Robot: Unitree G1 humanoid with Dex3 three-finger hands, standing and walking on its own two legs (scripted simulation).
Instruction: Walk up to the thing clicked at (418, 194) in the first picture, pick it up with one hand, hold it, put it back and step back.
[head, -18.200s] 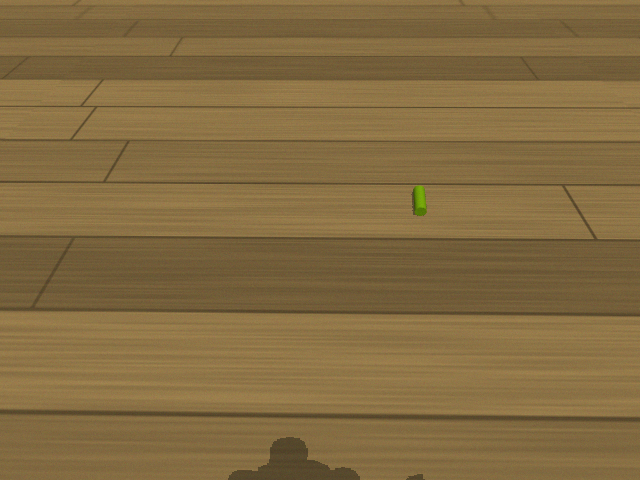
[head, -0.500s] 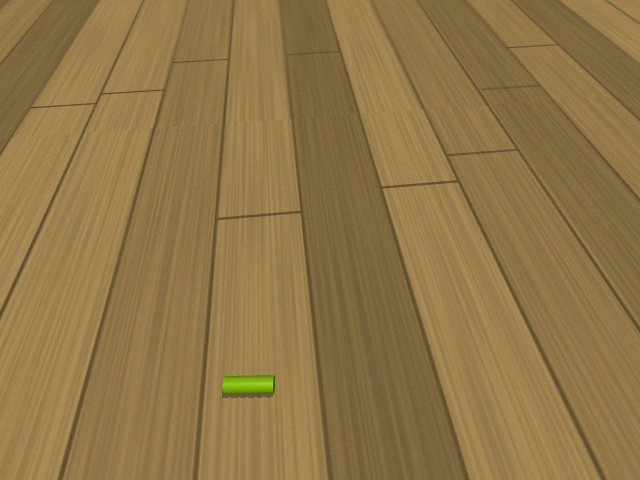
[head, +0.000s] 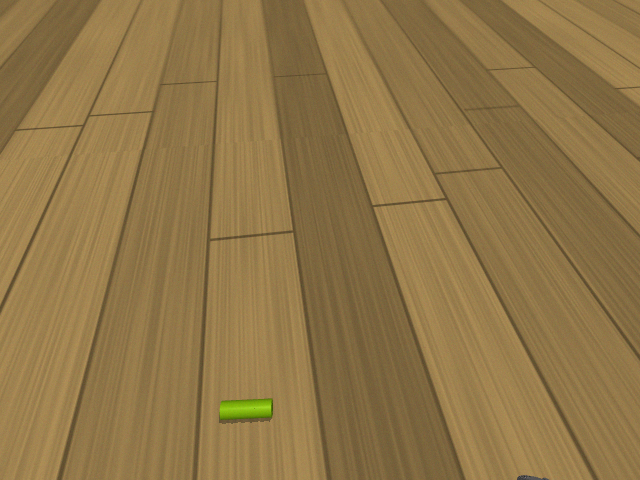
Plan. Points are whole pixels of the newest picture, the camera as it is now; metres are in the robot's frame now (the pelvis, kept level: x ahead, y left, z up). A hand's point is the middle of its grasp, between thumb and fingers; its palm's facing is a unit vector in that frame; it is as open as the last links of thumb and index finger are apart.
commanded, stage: walk up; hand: left
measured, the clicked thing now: (246, 409) +0.45 +0.23 -0.75
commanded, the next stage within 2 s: stand in 1.30 s
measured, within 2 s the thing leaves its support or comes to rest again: neither
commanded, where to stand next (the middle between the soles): +0.01 -0.03 m, yaw +1 degrees
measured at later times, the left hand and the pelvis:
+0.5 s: hand out of the picture +0.09 +0.23 -0.15, palm faces -0.02 -0.94 -0.34, open 7.3 cm; pelvis +0.00 -0.02 +0.00, yaw +0 degrees
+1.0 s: hand out of the picture +0.09 +0.22 -0.15, palm faces -0.02 -0.94 -0.33, open 7.3 cm; pelvis +0.00 -0.03 +0.00, yaw -1 degrees
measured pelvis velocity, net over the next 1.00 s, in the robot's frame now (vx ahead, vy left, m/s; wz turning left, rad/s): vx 0.00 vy -0.03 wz -0.02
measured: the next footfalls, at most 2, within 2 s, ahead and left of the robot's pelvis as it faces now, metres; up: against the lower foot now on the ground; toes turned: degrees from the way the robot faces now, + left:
none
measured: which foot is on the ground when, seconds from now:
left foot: down 0.00-1.00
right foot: down 0.00-1.00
